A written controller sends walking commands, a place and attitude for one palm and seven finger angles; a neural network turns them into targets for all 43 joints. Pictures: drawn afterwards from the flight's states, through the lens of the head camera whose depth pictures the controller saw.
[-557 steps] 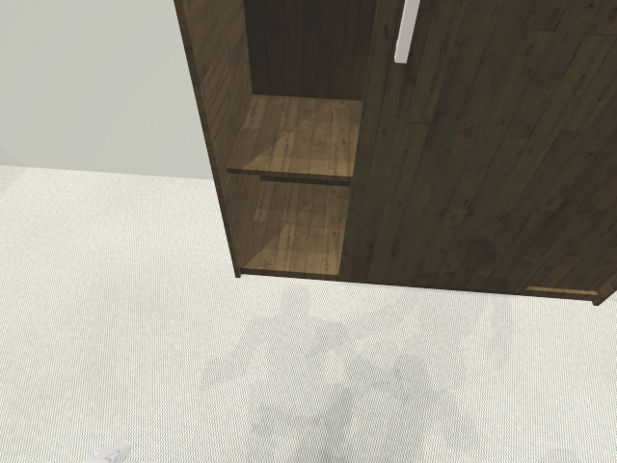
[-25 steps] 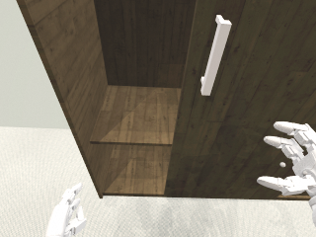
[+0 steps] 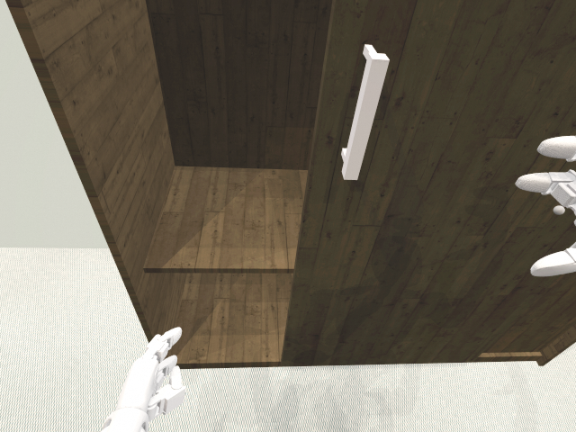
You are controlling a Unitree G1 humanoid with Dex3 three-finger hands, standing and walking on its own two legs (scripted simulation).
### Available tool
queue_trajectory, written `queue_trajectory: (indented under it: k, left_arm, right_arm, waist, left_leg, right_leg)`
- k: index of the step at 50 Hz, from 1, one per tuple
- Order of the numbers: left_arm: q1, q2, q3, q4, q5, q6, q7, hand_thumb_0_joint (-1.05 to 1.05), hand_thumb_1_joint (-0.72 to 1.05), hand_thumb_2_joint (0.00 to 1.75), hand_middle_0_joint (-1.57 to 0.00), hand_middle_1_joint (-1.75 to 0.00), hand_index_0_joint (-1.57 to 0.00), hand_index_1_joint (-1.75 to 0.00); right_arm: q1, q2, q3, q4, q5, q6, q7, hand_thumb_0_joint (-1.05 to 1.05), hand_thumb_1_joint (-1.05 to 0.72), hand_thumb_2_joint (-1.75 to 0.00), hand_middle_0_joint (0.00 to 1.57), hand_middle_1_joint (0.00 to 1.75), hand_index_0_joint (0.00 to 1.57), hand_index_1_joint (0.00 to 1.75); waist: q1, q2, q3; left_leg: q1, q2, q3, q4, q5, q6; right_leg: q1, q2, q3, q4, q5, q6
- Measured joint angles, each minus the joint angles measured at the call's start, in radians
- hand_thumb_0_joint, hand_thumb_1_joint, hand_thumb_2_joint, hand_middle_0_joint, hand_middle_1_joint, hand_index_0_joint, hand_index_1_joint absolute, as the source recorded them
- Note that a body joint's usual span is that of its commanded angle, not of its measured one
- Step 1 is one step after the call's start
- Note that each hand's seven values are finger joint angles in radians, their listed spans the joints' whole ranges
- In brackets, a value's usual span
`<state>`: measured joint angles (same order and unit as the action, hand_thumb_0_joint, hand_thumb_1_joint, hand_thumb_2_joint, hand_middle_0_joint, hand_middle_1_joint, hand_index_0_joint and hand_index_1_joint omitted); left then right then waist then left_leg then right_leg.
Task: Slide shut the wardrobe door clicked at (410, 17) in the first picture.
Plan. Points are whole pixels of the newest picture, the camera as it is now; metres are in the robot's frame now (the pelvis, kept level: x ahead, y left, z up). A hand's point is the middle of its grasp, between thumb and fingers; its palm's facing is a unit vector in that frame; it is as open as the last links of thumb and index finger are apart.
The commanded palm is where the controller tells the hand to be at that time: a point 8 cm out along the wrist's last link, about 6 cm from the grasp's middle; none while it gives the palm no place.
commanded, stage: raise the hand with hooked fingers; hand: right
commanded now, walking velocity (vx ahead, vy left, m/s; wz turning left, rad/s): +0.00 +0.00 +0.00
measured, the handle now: (359, 116) +0.49 -0.11 +0.24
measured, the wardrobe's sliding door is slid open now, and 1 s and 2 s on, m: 0.38 0.38 0.38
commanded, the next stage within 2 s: move the hooked fingers beside the handle in 0.52 s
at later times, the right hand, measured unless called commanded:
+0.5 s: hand (538, 195) +0.29 -0.26 +0.26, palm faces +0.08 +0.99 -0.14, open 14.0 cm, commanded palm +0.25 -0.30 +0.27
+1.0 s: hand (497, 178) +0.33 -0.23 +0.25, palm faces +0.04 +0.99 -0.10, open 14.0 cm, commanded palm +0.29 -0.28 +0.26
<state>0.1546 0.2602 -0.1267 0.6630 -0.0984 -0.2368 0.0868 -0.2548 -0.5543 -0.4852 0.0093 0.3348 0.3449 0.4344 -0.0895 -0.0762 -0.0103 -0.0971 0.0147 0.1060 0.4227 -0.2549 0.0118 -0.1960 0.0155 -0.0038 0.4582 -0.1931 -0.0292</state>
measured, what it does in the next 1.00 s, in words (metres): stands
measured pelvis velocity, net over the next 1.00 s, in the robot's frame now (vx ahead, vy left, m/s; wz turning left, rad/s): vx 0.01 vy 0.01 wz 0.02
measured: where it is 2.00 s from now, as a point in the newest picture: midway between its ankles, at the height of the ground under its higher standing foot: outside the picture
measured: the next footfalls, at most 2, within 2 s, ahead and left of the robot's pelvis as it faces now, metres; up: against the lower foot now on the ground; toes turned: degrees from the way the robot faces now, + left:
none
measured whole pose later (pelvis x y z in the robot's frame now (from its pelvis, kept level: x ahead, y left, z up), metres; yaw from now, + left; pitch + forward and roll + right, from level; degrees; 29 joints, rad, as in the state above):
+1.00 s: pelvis +0.01 +0.01 +0.00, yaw +1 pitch -3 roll +0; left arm 0.14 0.27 -0.10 0.65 -0.11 -0.20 0.08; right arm -0.36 -0.51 -0.44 0.08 0.32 0.39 0.38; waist -0.06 -0.08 -0.03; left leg -0.12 0.00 0.09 0.44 -0.28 0.03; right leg -0.20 0.00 -0.01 0.46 -0.21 -0.01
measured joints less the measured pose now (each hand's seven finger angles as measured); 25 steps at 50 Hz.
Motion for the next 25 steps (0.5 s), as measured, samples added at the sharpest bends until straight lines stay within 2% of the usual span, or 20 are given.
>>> queue_trajectory:
  k: [8,12,17,25]
  left_arm:
    - [0.007,0.035,0.019,0.0,-0.014,0.027,-0.011,0.02,0.9,0.9,-0.2,-0.3,-0.2,-0.3]
    - [0.01,0.046,0.032,-0.012,-0.016,0.033,-0.016,0.02,0.9,0.9,-0.2,-0.3,-0.2,-0.3]
    - [0.011,0.043,0.038,-0.013,-0.009,0.029,-0.01,0.02,0.9,0.9,-0.2,-0.3,-0.2,-0.3]
    - [0.001,0.033,0.033,-0.014,-0.013,0.025,-0.005,0.02,0.9,0.9,-0.2,-0.3,-0.2,-0.3]
  right_arm:
    - [-0.058,-0.053,-0.03,0.08,0.016,0.044,0.043,-0.01,0.5,-0.3,0.31,1.2,0.3,1.2]
    - [-0.022,-0.031,-0.024,0.052,0.01,0.055,0.036,-0.01,0.5,-0.3,0.31,1.2,0.3,1.2]
    - [0.016,0.004,-0.03,-0.015,0.022,0.032,0.017,-0.01,0.5,-0.3,0.31,1.2,0.3,1.2]
    - [-0.019,-0.009,-0.031,0.019,0.005,0.049,0.003,-0.01,0.5,-0.3,0.31,1.2,0.3,1.2]
  waist:
    - [0.018,-0.008,-0.021]
    - [0.024,-0.009,-0.018]
    - [0.024,-0.003,-0.015]
    - [0.017,-0.008,-0.012]
  left_leg:
    - [-0.016,-0.004,-0.006,0.005,-0.003,0.004]
    - [-0.022,-0.008,-0.011,0.015,-0.008,0.008]
    - [-0.013,-0.015,-0.013,0.016,-0.014,0.013]
    - [-0.008,-0.021,-0.006,0.018,-0.019,0.02]
  right_leg:
    - [-0.008,-0.004,-0.005,-0.006,0.001,0.005]
    - [-0.012,-0.009,-0.009,0.001,-0.005,0.008]
    - [-0.002,-0.017,-0.01,0.007,-0.014,0.013]
    - [-0.002,-0.022,-0.003,0.013,-0.018,0.02]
